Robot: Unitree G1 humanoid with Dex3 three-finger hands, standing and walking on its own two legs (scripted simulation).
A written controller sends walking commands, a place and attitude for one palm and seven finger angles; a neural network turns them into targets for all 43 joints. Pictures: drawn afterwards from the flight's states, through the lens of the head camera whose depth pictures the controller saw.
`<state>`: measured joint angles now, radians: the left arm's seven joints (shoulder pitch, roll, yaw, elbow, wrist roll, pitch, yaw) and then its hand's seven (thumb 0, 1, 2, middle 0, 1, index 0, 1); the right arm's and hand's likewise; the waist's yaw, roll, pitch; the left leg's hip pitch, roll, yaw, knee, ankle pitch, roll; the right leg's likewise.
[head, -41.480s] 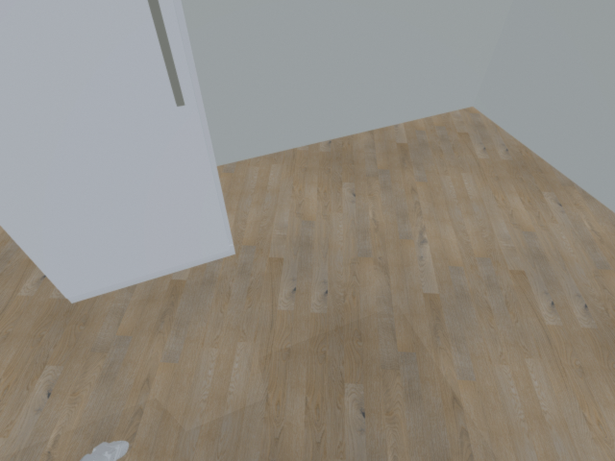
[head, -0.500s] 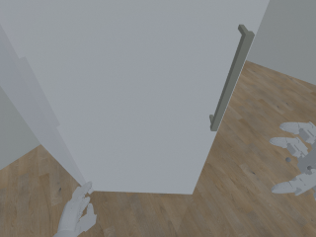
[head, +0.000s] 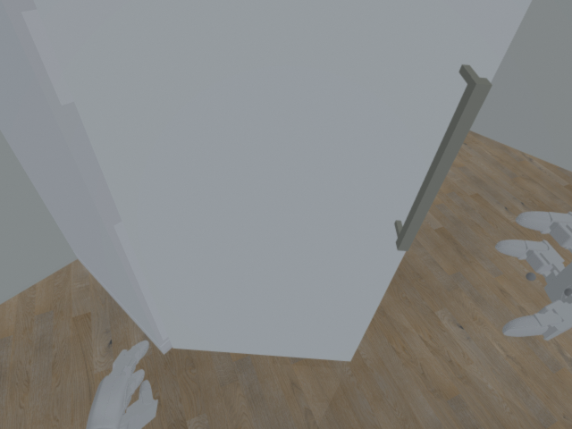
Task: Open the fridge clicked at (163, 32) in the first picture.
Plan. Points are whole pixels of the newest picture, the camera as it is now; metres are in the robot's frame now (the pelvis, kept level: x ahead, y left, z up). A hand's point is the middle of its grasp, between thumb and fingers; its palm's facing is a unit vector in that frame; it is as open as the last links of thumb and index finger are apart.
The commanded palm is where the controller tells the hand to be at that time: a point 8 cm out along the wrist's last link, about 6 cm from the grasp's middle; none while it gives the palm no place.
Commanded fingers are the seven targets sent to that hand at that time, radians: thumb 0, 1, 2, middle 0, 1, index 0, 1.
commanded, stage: raise the hand to about handle height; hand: right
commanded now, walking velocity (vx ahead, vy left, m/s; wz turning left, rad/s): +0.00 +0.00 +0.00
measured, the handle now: (429, 172) +0.46 -0.20 +0.15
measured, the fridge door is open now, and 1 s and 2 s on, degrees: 52 52 52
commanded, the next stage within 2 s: move the hooked fingers beside the handle in 0.18 s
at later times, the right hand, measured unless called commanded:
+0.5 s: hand (528, 267) +0.29 -0.28 +0.15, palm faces +0.09 +1.00 -0.04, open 14.0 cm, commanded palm +0.26 -0.32 +0.16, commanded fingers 0.00 0.50 -0.30 0.30 1.20 0.30 1.20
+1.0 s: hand (513, 244) +0.33 -0.28 +0.15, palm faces +0.06 +1.00 -0.02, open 14.0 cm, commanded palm +0.30 -0.33 +0.15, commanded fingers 0.00 0.50 -0.30 0.30 1.20 0.30 1.20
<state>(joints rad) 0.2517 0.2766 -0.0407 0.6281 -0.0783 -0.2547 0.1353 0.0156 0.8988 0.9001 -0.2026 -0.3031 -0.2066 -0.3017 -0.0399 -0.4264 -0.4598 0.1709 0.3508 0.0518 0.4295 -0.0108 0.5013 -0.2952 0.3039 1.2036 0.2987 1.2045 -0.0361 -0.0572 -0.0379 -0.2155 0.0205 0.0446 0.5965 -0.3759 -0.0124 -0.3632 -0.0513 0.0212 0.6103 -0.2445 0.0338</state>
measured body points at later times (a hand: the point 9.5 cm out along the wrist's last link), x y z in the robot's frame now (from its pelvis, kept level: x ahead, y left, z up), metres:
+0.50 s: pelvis +0.00 +0.00 +0.00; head -0.01 +0.01 +0.45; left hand +0.18 +0.23 -0.07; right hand +0.28 -0.33 +0.15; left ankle -0.04 +0.12 -0.73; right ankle +0.05 -0.14 -0.73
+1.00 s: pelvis +0.00 -0.01 +0.00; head +0.00 +0.00 +0.45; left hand +0.15 +0.24 -0.08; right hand +0.32 -0.34 +0.15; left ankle -0.04 +0.12 -0.73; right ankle +0.05 -0.14 -0.73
